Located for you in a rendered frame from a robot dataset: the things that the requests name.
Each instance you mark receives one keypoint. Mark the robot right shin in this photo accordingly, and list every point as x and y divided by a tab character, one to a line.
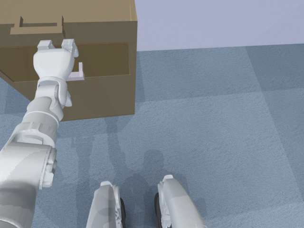
165	216

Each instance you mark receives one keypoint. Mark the left robot forearm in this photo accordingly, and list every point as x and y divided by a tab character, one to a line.
41	121

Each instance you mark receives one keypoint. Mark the handle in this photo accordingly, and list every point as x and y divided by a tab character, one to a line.
37	33
77	75

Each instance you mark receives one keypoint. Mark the left robot upper arm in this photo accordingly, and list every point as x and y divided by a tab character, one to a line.
25	168

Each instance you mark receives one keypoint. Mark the cabinet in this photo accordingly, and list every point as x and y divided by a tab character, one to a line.
85	21

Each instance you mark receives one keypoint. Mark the drawer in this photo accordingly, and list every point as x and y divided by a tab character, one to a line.
99	59

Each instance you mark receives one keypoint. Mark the left robot hand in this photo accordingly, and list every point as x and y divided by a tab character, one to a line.
56	62

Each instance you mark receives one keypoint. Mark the robot left thigh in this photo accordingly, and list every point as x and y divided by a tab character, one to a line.
102	212

